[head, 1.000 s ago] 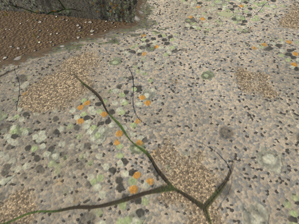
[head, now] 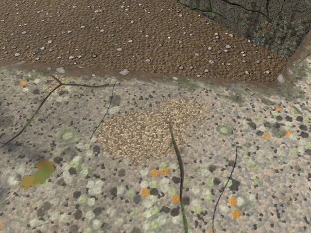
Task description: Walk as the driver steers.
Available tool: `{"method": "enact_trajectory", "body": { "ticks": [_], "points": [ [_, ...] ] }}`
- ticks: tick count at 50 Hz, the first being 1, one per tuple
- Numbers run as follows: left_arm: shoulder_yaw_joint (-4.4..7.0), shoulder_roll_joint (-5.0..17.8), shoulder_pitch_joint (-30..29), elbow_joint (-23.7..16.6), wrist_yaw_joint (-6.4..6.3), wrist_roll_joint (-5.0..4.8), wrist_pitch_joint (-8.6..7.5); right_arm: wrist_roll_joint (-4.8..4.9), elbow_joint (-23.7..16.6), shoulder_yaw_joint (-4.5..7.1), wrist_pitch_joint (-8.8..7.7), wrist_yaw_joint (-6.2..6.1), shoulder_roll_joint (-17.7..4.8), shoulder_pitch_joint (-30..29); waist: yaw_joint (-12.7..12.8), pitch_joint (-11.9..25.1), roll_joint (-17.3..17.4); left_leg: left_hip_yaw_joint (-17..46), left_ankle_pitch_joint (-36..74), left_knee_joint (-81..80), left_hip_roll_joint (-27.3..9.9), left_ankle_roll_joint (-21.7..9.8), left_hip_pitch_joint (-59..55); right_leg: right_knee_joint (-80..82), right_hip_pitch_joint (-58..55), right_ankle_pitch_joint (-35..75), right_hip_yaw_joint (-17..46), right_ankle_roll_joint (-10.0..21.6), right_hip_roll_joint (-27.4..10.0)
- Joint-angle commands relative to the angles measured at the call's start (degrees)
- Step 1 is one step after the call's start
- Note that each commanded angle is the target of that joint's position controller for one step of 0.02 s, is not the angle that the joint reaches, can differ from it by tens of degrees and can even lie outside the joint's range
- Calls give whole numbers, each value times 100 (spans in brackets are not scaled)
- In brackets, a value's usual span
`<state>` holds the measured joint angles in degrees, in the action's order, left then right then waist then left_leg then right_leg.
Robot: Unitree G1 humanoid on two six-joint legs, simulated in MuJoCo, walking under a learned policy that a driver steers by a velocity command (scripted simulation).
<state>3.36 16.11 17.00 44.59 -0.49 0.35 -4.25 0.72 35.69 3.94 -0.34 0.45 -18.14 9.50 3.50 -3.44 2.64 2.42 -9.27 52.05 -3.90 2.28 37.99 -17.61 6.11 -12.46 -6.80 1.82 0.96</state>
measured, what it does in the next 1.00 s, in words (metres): walks ahead: left foot, then right foot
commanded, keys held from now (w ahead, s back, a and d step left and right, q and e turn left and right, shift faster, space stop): q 0.18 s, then no key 0.82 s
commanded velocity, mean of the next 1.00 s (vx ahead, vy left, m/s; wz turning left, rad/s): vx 0.06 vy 0.00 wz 0.24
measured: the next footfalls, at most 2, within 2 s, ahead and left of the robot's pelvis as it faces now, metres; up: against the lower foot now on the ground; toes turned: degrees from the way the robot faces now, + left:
left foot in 0.18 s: +0.22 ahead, +0.13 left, +0.00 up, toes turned +7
right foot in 0.54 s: +0.23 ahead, -0.12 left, +0.00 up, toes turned +12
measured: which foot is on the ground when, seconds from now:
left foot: up 0.00-0.16, down 0.18-1.00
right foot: down 0.00-0.18, up 0.20-0.52, down 0.54-1.00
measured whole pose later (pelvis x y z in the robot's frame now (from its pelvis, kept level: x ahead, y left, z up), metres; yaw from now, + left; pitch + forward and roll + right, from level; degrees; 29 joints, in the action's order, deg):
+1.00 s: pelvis +0.18 -0.01 -0.01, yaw +12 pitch -1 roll +0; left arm 0.4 13.1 11.3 48.0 -0.3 0.6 -1.6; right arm -0.6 47.2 3.0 1.4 -2.0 -13.2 11.8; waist -0.1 -1.7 -0.2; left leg 5.2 -13.3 29.4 1.3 1.2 15.0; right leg -29.9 10.9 -17.9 -0.4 0.9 0.6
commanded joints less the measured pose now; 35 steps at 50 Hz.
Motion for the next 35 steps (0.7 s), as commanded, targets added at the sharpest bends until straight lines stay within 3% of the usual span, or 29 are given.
{"method": "enact_trajectory", "body": {
  "ticks": [1, 5, 7, 8, 9, 10, 11, 12, 13, 14, 15, 17, 21, 25, 27, 28, 29, 30, 31, 33, 35],
  "points": [
    [235, 990, -539, -356, -88, -58, -2, -4, -388, -8, -61, 122, -69, -116, -148, 381, -756, -229, 877, -937, 46, -47, -616, 304, -7, 3483, 209, 751, -1345],
    [308, 1196, -533, -241, -108, -220, 98, -20, -591, 116, -21, 269, -316, -330, -205, 489, -792, -380, 436, -1625, 209, -362, -976, -311, -451, 3712, 103, 605, -1557],
    [338, 1225, -663, -268, -127, -310, 142, -46, -509, 258, -3, 263, -549, 209, -548, 754, -726, -567, 370, -2174, 500, -638, -1764, -1352, -425, 4208, -65, 420, -1439],
    [283, 1050, -544, -260, -117, -270, 148, -55, -338, 390, -6, 185, -797, 810, -810, 1066, -418, -550, 1102, -2653, 681, -855, -2701, -2412, -73, 3768, -238, 184, -1102],
    [148, 705, -214, -396, -76, 38, 133, -47, -402, 503, 22, 32, -1334, 1130, -765, 1521, 767, 1074, 3715, -2463, -542, -1377, -4203, -4180, 1443, 586, -300, -213, -638],
    [3, 445, 175, -490, 2, 216, 113, -196, -681, 412, -2, -23, -1547, 739, -310, 2243, 1514, 3416, 5181, -2467, -1946, -2690, -5156, -5905, 2883, -3023, 469, -531, 280],
    [95, 990, 82, -390, 66, 45, 125, -150, -748, 333, -9, 29, -1162, 639, -673, 2806, 641, 3188, 4128, -2760, -1905, -2870, -5044, -6318, 3020, -2631, 1280, -570, 7],
    [106, 1069, -313, -471, 64, -130, 166, -119, -714, 259, -24, 46, -901, 317, -601, 2195, 337, 2622, 2925, -2905, -1589, -2510, -4450, -6118, 3243, -2143, 1198, -500, -225],
    [102, 957, -471, -412, -7, -105, 246, -32, -649, 196, -15, 29, -668, 83, -473, 1584, -107, 2040, 2190, -3009, -1178, -2042, -3728, -5564, 3194, -1795, 1150, -510, -468],
    [111, 938, -568, -394, -83, -62, 342, 0, -629, 129, 13, -2, -517, -106, -375, 1295, -79, 1729, 1822, -3118, -925, -1803, -3090, -5077, 2904, -1580, 1127, -541, -561],
    [103, 891, -490, -367, -94, -43, 413, -58, -619, 130, 42, -14, -589, -243, -238, 1107, 118, 1441, 1869, -3217, -709, -1722, -2446, -4847, 2432, -1370, 960, -598, -464],
    [54, 697, -285, -301, -111, -5, 439, -173, -556, 155, 41, -53, -652, -292, -157, 1111, 316, 1153, 2120, -3289, -562, -1731, -2045, -4261, 1942, -1189, 830, -676, -353],
    [-29, 506, -482, -324, -148, -12, 465, -165, -396, 138, 47, -116, -605, -266, -325, 1228, 432, 1159, 1250, -3323, -583, -1684, -2021, -3166, 1501, -749, 888, -655, -390],
    [-16, 478, -598, -357, -91, -13, 462, -157, -217, 39, 90, -76, -435, -307, -328, 927, 494, 1372, -372, -3274, -521, -1465, -1792, -2025, 966, -384, 818, -486, -314],
    [-42, 396, -473, -323, -29, 102, 414, -150, -43, -82, 76, -60, -137, -80, -212, 791, 285, 1256, -1033, -3079, -225, -999, -1494, -857, 242, 354, 850, -262, -353],
    [-5, 708, -456, -396, -36, 188, 393, -216, 41, -123, 45, -55, -10, 153, -367, 714, -286, 947, -1412, -2572, 123, -644, -1319, -518, 98, 833, 1562, -28, -1016],
    [40, 943, -820, -365, -36, 181, 390, -198, 52, -100, 22, -46, 41, 511, -828, 595, -1253, 317, -1292, -2419, 577, -376, -1664, -382, 832, 249, 1876, 375, -1368],
    [-32, 577, -1015, -420, -6, 174, 358, -249, 78, -73, 29, -80, -141, 189, -637, 502, -1272, 262, -785, -2368, 490, -226, -2338, -89, 1502, -891, 1890, 396, -1198],
    [-84, 422, -1035, -397, 11, 186, 316, -230, 61, -22, 55, -101, -231, -64, -560, 362, -1177, 307, -513, -2367, 478, -229, -2521, -56, 1659, -1388, 1706, 196, -955],
    [-93, 470, -953, -342, 20, 130, 231, -237, 129, -9, 140, -154, -223, -65, -491, 234, -1095, 429, -354, -2431, 401, -307, -2590, -120, 1672, -1325, 1469, -7, -751],
    [-101, 461, -741, -265, -16, 80, 192, -205, 231, -12, 128, -152, -163, 16, -433, 208, -799, 502, -274, -2542, 356, -382, -2458, -317, 1408, -959, 1306, -54, -643]
  ]
}}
